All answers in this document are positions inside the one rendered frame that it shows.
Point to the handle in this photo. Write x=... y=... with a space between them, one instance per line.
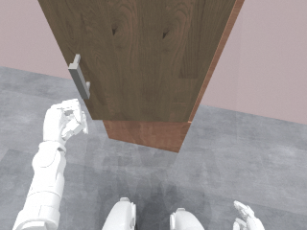
x=77 y=76

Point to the left robot thigh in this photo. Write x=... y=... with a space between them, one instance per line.
x=121 y=217

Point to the robot left forearm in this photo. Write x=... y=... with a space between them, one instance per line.
x=41 y=209

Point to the right robot thigh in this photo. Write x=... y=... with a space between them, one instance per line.
x=183 y=220

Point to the left robot hand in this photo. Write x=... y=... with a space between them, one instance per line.
x=58 y=127

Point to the cupboard door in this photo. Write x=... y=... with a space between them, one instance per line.
x=146 y=60

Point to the right robot hand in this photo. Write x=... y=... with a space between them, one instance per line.
x=250 y=221

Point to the robot thigh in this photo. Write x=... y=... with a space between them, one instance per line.
x=183 y=220
x=121 y=217

